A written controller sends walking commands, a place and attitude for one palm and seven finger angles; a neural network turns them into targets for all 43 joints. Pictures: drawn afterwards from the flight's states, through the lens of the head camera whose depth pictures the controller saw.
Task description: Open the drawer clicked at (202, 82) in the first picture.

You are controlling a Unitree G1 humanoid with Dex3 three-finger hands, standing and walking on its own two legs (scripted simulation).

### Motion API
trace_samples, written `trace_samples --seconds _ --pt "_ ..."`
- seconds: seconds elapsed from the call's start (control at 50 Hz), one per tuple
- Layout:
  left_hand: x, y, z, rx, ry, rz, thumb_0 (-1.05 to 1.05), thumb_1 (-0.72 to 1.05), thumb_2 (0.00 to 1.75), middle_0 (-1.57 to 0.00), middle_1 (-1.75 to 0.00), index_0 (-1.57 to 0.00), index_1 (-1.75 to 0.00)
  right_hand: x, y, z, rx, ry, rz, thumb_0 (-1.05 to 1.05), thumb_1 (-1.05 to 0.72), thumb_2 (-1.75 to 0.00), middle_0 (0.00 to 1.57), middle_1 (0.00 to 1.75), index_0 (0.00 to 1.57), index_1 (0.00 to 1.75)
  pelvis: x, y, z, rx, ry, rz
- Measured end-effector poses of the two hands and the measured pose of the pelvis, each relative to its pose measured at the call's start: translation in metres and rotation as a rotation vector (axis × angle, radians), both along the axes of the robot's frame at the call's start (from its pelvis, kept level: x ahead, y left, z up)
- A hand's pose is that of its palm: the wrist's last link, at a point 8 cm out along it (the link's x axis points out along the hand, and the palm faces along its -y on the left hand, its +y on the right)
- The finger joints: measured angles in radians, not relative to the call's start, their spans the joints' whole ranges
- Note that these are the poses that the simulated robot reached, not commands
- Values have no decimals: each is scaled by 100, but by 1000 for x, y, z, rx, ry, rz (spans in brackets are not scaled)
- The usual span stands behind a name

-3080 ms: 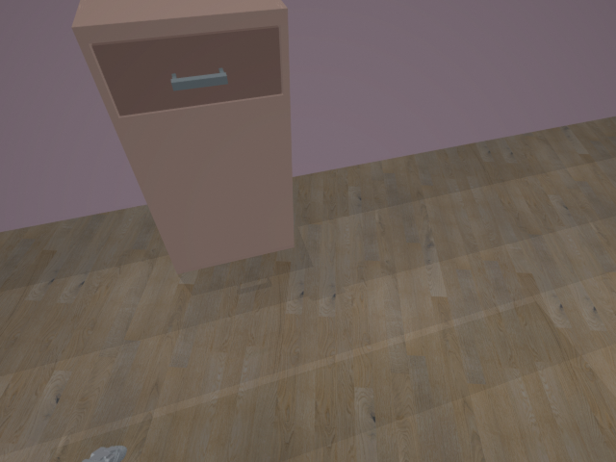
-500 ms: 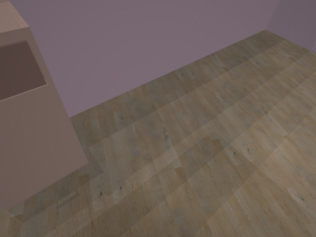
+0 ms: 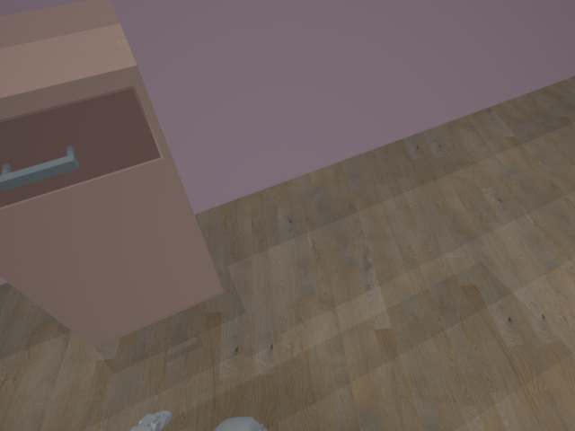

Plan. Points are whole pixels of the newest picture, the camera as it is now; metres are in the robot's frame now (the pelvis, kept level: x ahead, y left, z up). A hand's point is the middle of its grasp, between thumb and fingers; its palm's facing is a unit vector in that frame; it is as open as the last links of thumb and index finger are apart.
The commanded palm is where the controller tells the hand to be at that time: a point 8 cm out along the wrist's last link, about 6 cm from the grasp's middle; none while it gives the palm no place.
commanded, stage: turn to face it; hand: left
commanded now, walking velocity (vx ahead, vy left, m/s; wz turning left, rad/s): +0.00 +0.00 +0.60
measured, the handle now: (39, 166) +0.59 +0.50 +0.03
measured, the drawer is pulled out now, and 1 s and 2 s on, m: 0.00 0.00 0.00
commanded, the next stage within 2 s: take the last steps up to it in 0.74 s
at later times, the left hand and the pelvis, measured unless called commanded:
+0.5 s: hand out of the picture -0.02 +0.28 -0.17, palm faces +0.33 -0.91 -0.26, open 7.4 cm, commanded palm none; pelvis +0.00 +0.06 +0.00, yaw +16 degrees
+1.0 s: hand out of the picture -0.03 +0.19 -0.15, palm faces +0.47 -0.85 -0.25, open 7.3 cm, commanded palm none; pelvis +0.00 +0.00 +0.01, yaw +26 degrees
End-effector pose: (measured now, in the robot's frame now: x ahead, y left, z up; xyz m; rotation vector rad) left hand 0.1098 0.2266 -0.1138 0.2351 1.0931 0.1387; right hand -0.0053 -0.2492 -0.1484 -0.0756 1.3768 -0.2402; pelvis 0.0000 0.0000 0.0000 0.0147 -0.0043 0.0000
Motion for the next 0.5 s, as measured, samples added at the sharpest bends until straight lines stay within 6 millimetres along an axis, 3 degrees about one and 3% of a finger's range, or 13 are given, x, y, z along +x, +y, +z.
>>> trace_samples --seconds 0.14,0.2,0.3,0.38,0.5 --pt "-68 28 -10 6 90 160 0 91 90 -20 -30 -20 -30 86 -8 13 -60 -94 188 1 -91 -90 20 30 19 30 0 6 -1 9 -6 109" --pt "-102 44 -20 -2 147 229 0 91 90 -20 -30 -20 -30 126 5 20 -84 -144 277 1 -91 -90 20 30 19 30 -1 16 -5 5 -3 149" --pt "-155 76 -46 -25 243 336 1 91 90 -20 -30 -20 -30 181 44 28 -123 -253 413 1 -91 -90 20 30 19 30 0 40 -19 -9 6 211" --pt "-171 91 -43 -26 286 381 1 91 90 -20 -30 -20 -30 192 71 41 -120 -296 461 1 -91 -90 20 30 20 30 0 49 -12 -26 -4 229" --pt "-153 99 -26 -34 190 400 1 91 90 -19 -30 -20 -30 180 93 43 -81 -261 489 1 -91 -90 20 30 20 30 -1 56 1 -39 -16 280"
